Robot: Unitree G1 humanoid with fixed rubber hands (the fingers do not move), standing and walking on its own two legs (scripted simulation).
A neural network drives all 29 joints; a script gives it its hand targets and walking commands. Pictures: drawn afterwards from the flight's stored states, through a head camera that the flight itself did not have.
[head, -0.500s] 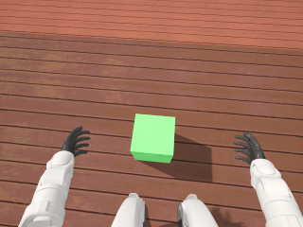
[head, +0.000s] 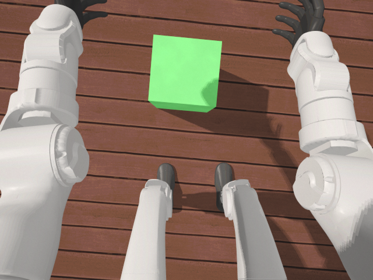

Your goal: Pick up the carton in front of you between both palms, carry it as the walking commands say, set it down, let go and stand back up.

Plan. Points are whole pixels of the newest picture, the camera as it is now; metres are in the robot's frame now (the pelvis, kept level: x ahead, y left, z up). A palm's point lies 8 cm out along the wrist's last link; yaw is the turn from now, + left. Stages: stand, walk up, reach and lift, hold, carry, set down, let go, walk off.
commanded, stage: reach and lift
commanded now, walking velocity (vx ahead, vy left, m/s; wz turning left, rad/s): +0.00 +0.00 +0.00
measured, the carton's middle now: (184, 79) +0.55 +0.03 -0.53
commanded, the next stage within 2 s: none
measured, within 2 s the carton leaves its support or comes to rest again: leaves its support in 1.84 s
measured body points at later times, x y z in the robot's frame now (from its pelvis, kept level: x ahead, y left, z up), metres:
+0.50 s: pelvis +0.02 -0.02 -0.14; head +0.39 +0.01 +0.12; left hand +0.57 +0.22 -0.31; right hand +0.55 -0.17 -0.31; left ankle +0.09 +0.10 -0.62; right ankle +0.09 -0.15 -0.62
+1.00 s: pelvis -0.02 -0.01 -0.28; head +0.37 +0.01 -0.07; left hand +0.57 +0.20 -0.47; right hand +0.55 -0.17 -0.47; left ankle +0.09 +0.10 -0.62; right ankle +0.09 -0.15 -0.62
